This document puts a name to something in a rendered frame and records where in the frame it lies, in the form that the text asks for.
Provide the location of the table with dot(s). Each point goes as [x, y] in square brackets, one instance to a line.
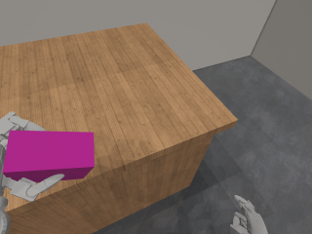
[153, 120]

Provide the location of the robot left hand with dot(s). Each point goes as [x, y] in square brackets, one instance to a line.
[24, 188]

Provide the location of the robot left forearm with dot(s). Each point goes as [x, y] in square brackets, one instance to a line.
[5, 221]

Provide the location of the sponge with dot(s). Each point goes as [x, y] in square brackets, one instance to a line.
[37, 155]

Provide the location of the robot right hand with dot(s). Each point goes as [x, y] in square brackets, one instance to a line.
[252, 224]

